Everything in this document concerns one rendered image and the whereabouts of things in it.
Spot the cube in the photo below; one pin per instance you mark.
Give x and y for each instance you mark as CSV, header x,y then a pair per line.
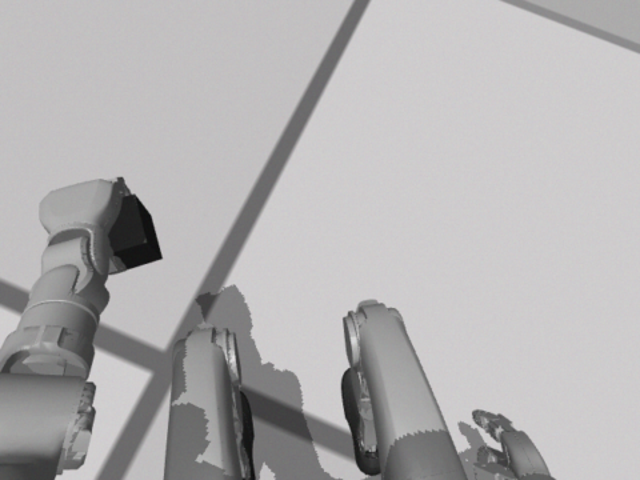
x,y
133,237

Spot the right robot hand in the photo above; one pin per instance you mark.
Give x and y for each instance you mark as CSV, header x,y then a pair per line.
x,y
520,457

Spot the right robot foot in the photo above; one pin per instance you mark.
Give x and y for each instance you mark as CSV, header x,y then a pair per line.
x,y
367,462

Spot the left robot arm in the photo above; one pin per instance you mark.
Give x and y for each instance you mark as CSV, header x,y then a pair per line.
x,y
46,413

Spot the left robot foot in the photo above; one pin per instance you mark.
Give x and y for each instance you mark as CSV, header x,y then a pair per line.
x,y
247,437

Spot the left robot hand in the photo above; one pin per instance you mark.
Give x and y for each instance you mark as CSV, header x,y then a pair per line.
x,y
97,202

